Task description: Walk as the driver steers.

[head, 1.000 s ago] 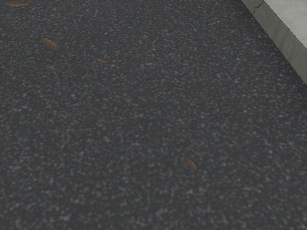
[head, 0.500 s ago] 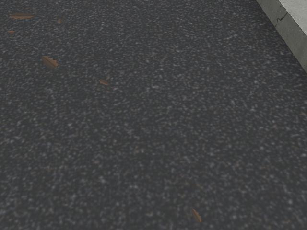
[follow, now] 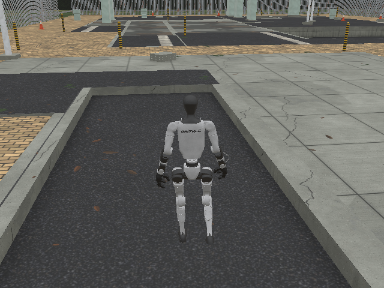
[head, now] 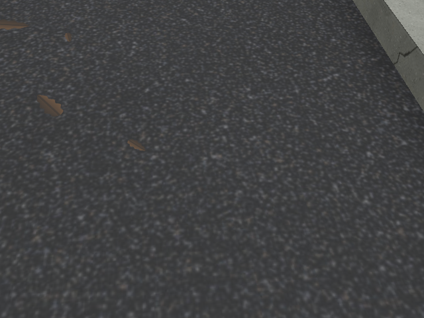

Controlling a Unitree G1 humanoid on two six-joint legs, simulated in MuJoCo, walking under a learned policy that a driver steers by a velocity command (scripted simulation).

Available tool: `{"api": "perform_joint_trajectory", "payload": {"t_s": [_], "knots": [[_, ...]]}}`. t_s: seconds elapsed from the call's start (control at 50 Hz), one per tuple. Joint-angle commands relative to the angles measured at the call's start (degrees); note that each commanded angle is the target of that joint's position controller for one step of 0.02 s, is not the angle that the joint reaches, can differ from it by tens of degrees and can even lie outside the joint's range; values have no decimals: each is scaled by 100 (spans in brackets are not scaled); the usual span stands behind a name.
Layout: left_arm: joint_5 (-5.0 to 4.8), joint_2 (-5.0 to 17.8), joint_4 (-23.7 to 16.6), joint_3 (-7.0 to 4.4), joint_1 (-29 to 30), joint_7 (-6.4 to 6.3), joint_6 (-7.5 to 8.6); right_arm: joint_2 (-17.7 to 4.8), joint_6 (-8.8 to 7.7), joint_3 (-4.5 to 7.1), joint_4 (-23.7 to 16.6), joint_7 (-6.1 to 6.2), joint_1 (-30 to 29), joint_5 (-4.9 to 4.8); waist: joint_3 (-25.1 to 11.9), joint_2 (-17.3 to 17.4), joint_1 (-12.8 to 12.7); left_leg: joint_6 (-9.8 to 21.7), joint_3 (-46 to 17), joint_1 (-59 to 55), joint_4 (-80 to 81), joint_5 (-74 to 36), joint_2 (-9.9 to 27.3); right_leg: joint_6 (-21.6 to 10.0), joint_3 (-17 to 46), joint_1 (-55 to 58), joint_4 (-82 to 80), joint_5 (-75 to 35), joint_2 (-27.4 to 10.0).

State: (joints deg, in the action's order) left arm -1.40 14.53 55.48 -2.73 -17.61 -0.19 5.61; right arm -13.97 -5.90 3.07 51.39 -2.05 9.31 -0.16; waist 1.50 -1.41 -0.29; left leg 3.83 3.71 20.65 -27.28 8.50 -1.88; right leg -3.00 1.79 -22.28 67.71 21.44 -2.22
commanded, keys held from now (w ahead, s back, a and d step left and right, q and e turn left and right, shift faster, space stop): w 0.24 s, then no key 0.18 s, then q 0.40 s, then w+q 0.18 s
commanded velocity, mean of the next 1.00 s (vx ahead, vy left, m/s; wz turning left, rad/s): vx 0.26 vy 0.00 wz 0.22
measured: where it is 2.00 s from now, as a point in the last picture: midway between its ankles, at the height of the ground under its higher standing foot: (191, 299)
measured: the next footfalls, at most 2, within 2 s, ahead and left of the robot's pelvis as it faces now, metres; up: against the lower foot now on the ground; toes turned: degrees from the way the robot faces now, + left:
right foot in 0.40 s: +0.40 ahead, -0.14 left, +0.00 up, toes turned -2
left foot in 0.90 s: +0.30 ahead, +0.09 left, +0.00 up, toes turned +16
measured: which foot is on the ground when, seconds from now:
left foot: down 0.00-0.42, up 0.44-0.88, down 0.90-1.00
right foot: up 0.00-0.38, down 0.40-0.90, up 0.92-1.00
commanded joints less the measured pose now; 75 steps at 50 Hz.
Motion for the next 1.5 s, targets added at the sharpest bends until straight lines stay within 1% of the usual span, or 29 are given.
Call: {"api": "perform_joint_trajectory", "payload": {"t_s": [0.02,0.24,0.34,0.4,0.42,0.44,0.46,0.48,0.52,0.56,0.74,0.82,0.88,0.9,0.92,0.94,0.96,0.98,1.02,1.06,1.2,1.26,1.36,1.38,1.4,1.42,1.44,1.46,1.5], "knots": [[27,409,-342,-159,-135,-51,-7,-423,-81,70,-137,-17,198,73,-444,567,-54,930,-1827,-1193,1710,-539,1506,-32,275,-1117,-42,-623,-633],[73,188,-904,-117,1694,29,-63,-797,11,123,315,230,1216,-35,188,446,362,744,-770,-1547,2107,-1023,1255,241,-117,-1723,-3003,-2815,-435],[103,215,-1074,-77,2031,200,36,-814,202,120,520,286,1381,-13,136,618,366,552,-597,-2114,1169,-2828,1395,61,-254,-1155,-3766,-2486,-78],[198,700,-649,-272,710,183,96,-855,250,130,461,317,1019,-51,-627,605,-346,172,-497,-2188,-307,-3738,1039,-270,-400,596,-4398,-3076,236],[310,1095,-485,-351,10,138,108,-703,223,64,353,317,1123,41,-1381,108,-476,-76,-307,-1318,-1587,-2324,685,-552,284,2171,-3940,-5458,-565],[358,1279,-449,-339,-198,107,31,76,176,-170,543,242,2140,94,-2283,-1285,-127,-461,-266,664,-3743,2204,-142,-1653,1994,4317,-3638,-7242,-2211],[230,894,-451,-252,-411,131,-34,-263,152,-100,754,216,2313,-76,-2940,-977,-349,-480,-1183,911,-4585,3284,-162,-1827,2565,4299,-3922,-6342,-2343],[171,817,-571,-221,67,121,-69,-721,180,39,565,237,1675,-224,-2202,-616,-348,-467,-1145,1245,-4758,3007,96,-1547,1957,3493,-4229,-5421,-2075],[213,481,-715,-93,1010,47,-85,-687,370,106,370,376,958,-168,-1078,-151,-57,-553,-892,1179,-4229,2303,528,-1156,1110,1815,-4799,-3959,-1635],[323,473,-688,-99,1344,25,-107,-492,621,139,342,455,1139,-90,-749,-495,243,-590,-719,371,-3777,1880,625,-1018,577,625,-5252,-3058,-1367],[221,904,-665,-273,1488,-317,-378,-508,881,283,-245,433,498,-50,-634,-517,154,-536,-308,397,-2509,1153,724,-1072,-118,597,-5748,-1179,-1629],[135,1023,-618,-319,1458,-325,-519,-536,880,324,-406,335,352,-65,-610,-512,124,-382,-45,61,-1662,1248,593,-904,-314,946,-5495,-1151,-1732],[-42,914,-626,-314,1591,-255,-603,-621,889,415,-137,269,1122,-62,-666,-323,467,101,258,-1136,-344,900,245,-366,-633,390,-4923,661,-1418],[-12,602,-634,-250,1630,-194,-628,-842,870,493,-12,300,1529,-82,-422,431,579,496,-671,-1537,528,1619,694,23,-1125,-337,-3642,1137,-946],[94,198,-830,-160,1851,-111,-599,-1397,815,570,-117,361,1670,-93,-126,1706,474,1266,-3162,-2015,1208,2719,2031,463,-1377,-2170,-1586,1605,-152],[42,506,-1134,-246,2466,-86,-432,-1535,575,540,-280,296,1579,73,88,1491,601,1698,-4418,-1583,1988,3554,2312,342,-171,-2840,-1079,1262,181],[-61,794,-1165,-321,2501,-65,-306,-1402,375,497,-409,312,1090,122,291,1238,355,1419,-4000,-1594,2163,3353,2187,218,137,-2987,-1022,462,-2],[-30,991,-1018,-395,2246,-66,-228,-1237,268,451,-470,328,782,31,291,1151,140,1080,-3471,-1657,2067,2819,2001,177,170,-2903,-1182,-197,-110],[151,928,-818,-429,2139,-93,-133,-966,236,368,-468,352,759,-83,62,873,110,739,-2744,-1736,1941,1913,1655,238,165,-2497,-1547,-948,-177],[112,707,-803,-401,2219,-22,-65,-788,188,309,-387,371,1135,-53,-103,745,169,700,-2428,-1977,1908,1146,1492,269,131,-2332,-1892,-1558,-66],[42,516,-1008,-304,2750,76,25,-919,179,345,-315,423,1615,-72,137,986,446,702,-2140,-1811,1810,489,1270,493,122,-1793,-3300,-2247,135],[68,465,-1232,-229,3064,114,81,-998,281,377,-286,437,1708,-80,297,1035,541,639,-2062,-1797,1255,-1013,1168,499,-4,-1562,-3748,-2002,288],[95,907,-1092,-353,2016,140,151,-1044,454,410,-633,492,1165,-142,-298,1258,-8,250,-2440,-1636,50,-2340,925,211,-63,259,-4506,-2081,520],[192,1134,-983,-421,1442,101,175,-918,429,374,-782,482,972,-120,-736,1059,-273,27,-2265,-1353,-696,-2402,586,-7,114,1261,-4700,-2746,155],[339,1581,-916,-498,559,45,161,-558,398,262,-1017,476,889,12,-1741,126,-517,-236,-1877,-313,-2341,-743,128,-409,1137,3097,-4183,-4469,-1112],[353,1703,-840,-490,458,59,31,-104,368,149,-1037,465,2155,-50,-2623,-1786,84,-486,-1468,1257,-3926,3581,-635,-1453,3104,4540,-4151,-5765,-2635],[217,1237,-959,-394,715,61,-62,-871,402,301,-799,459,2418,-157,-2446,-1338,111,-601,-1542,1499,-4740,3198,-36,-1523,3151,3975,-4378,-4737,-2564],[159,794,-1111,-275,1075,25,-123,-1191,481,396,-868,467,1735,-194,-1600,-842,-19,-679,-1222,1792,-4880,2777,170,-1266,2107,3232,-4463,-4236,-2137],[192,580,-1125,-184,1546,-17,-246,-1135,665,444,-975,527,1231,-119,-844,-429,120,-769,-964,1579,-4485,2182,512,-944,1051,1873,-4740,-3547,-1509]]}}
